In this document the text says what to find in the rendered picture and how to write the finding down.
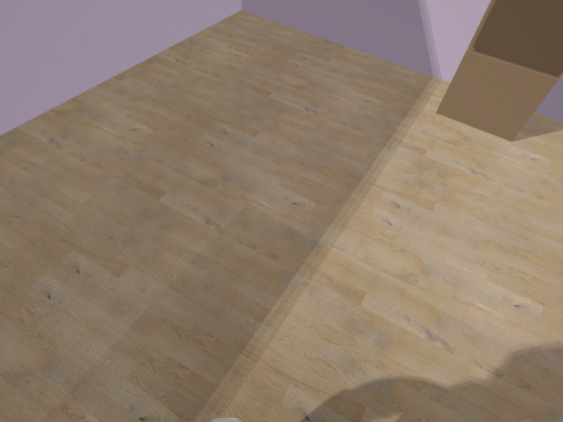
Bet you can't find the cupboard door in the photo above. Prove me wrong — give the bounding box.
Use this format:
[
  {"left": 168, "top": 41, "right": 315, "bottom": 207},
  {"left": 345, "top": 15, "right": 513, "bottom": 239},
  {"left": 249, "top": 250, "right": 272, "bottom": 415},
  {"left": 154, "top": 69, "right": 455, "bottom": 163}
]
[{"left": 473, "top": 0, "right": 563, "bottom": 74}]

